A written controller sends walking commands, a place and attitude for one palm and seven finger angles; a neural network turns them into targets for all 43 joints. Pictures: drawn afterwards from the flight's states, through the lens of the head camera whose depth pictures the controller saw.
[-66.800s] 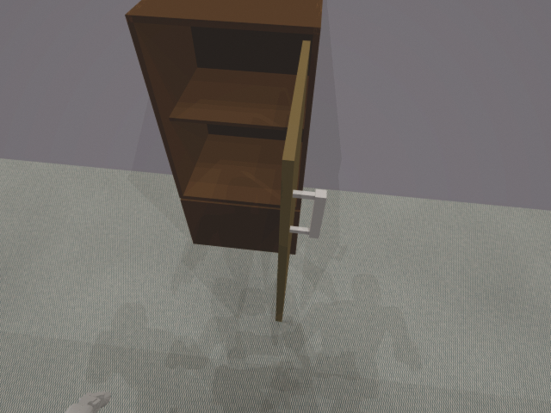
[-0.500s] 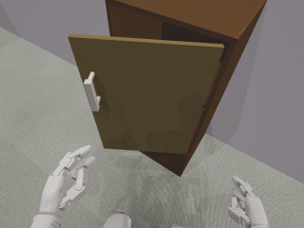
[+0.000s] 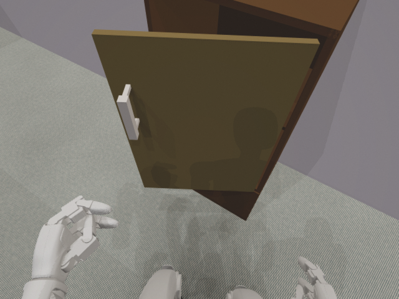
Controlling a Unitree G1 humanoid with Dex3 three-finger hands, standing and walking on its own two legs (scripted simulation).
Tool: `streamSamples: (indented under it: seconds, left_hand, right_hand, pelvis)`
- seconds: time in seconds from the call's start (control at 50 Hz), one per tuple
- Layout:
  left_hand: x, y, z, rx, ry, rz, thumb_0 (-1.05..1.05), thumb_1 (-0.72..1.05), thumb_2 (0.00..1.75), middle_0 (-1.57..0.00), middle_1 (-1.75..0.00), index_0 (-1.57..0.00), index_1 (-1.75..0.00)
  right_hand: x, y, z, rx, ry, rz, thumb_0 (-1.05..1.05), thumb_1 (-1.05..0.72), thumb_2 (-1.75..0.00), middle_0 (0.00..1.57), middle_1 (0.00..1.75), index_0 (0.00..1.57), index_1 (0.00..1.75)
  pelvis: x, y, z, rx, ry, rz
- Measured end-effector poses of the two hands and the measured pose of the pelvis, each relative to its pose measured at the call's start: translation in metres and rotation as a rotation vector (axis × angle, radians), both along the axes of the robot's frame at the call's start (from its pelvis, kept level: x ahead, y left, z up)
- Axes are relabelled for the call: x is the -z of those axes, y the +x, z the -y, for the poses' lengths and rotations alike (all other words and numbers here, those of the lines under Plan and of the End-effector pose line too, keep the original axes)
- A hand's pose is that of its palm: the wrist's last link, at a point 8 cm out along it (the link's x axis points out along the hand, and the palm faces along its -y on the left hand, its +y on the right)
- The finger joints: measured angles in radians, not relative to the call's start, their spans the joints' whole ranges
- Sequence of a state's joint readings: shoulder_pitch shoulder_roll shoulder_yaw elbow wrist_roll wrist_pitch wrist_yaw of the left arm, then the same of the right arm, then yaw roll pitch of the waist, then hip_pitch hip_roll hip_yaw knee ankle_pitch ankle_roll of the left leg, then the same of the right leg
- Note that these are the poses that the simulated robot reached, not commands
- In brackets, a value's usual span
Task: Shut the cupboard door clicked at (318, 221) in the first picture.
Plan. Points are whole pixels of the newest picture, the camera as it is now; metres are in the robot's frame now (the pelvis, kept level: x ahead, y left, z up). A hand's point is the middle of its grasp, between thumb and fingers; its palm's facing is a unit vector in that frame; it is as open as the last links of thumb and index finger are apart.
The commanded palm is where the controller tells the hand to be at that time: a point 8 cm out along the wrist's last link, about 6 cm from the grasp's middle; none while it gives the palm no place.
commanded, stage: raise the hand and make a fist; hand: left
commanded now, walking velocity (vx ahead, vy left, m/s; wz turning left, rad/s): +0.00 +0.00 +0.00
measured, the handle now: (130, 113) +0.49 +0.20 +0.07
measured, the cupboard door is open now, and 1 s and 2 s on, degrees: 30 30 30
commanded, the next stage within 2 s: bring the fist close to the handle in 1.06 s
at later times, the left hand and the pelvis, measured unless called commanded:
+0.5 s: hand (85, 244) +0.20 +0.21 +0.06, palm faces +0.02 -1.00 -0.02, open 3.0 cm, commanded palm +0.18 +0.26 +0.07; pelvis -0.01 +0.02 +0.00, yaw +2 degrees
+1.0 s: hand (95, 233) +0.21 +0.19 +0.08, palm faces +0.06 -1.00 -0.06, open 3.1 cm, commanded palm +0.19 +0.23 +0.07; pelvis +0.00 -0.01 +0.00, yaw +1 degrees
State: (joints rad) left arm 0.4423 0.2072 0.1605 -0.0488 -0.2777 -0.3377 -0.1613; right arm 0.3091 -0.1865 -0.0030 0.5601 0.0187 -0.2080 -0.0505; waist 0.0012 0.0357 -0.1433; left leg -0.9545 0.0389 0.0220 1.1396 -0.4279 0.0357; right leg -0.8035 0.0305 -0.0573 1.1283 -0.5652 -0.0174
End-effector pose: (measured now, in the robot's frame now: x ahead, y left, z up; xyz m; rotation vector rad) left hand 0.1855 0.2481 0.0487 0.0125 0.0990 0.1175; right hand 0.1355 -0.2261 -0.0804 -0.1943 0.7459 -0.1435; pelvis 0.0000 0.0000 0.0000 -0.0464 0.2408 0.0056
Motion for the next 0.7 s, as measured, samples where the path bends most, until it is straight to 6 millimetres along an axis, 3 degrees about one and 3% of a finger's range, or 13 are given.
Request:
streamSamples:
  seconds: [0.08,0.22,0.4,0.56,0.7]
  left_hand:
    - [-0.012,-0.005,-0.009,0.012,0.043,0.123,0.01,0.9,0.9,-0.88,-1.05,-0.88,-1.05]
    - [0.015,0.0,0.0,0.146,-0.019,0.02,0.01,0.9,0.9,-1.01,-1.19,-1.02,-1.19]
    - [-0.031,-0.006,-0.023,0.023,0.033,0.151,0.01,0.9,0.9,-1.17,-1.37,-1.18,-1.37]
    - [-0.005,-0.005,-0.009,0.119,0.005,0.002,0.01,0.9,0.9,-1.26,-1.47,-1.27,-1.47]
    - [-0.04,-0.004,-0.019,0.041,0.06,0.151,0.01,0.9,0.9,-1.29,-1.49,-1.3,-1.49]
  right_hand:
    - [0.003,0.008,-0.001,-0.055,-0.043,-0.011,0.01,-0.9,-0.9,0.2,0.3,0.2,0.3]
    - [-0.007,0.038,-0.015,-0.084,-0.064,0.069,0.01,-0.9,-0.9,0.2,0.3,0.2,0.3]
    - [-0.035,0.061,-0.044,-0.154,-0.02,0.162,0.01,-0.9,-0.9,0.2,0.3,0.2,0.3]
    - [-0.036,0.048,-0.039,-0.159,-0.021,0.137,0.01,-0.9,-0.9,0.2,0.3,0.2,0.3]
    - [-0.029,0.027,-0.018,-0.133,-0.033,0.085,0.01,-0.9,-0.9,0.2,0.3,0.2,0.3]
  pelvis:
    - [0.006,-0.001,-0.011,-0.015,-0.016,-0.015]
    - [0.011,-0.006,-0.023,-0.017,-0.03,-0.022]
    - [-0.001,-0.004,-0.025,-0.031,-0.038,0.017]
    - [-0.005,-0.009,-0.019,-0.035,-0.033,0.035]
    - [-0.008,-0.009,-0.01,-0.038,-0.029,0.047]
